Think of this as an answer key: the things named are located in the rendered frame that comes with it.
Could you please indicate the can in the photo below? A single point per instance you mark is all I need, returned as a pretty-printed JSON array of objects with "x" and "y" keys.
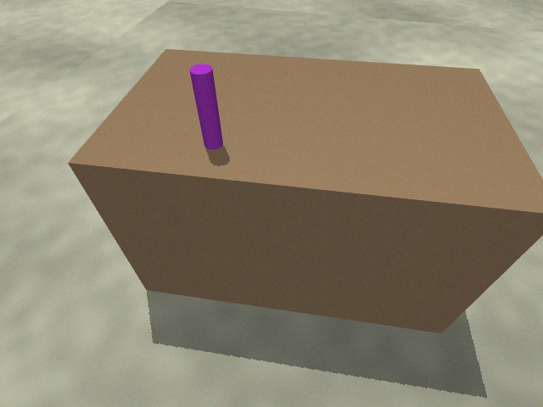
[{"x": 205, "y": 97}]

